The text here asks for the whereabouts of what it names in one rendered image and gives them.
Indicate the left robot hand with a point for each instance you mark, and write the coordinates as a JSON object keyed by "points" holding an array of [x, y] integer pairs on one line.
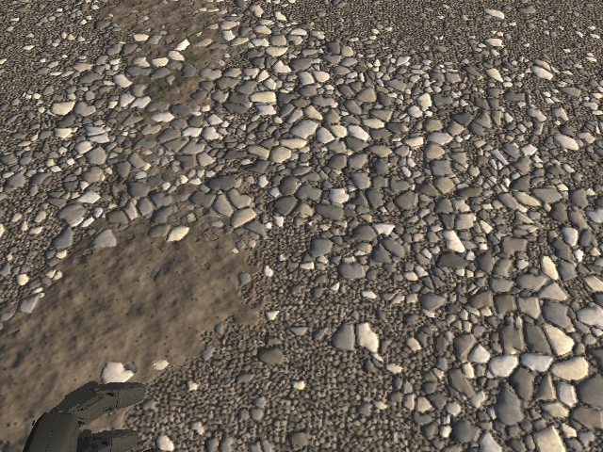
{"points": [[57, 431]]}

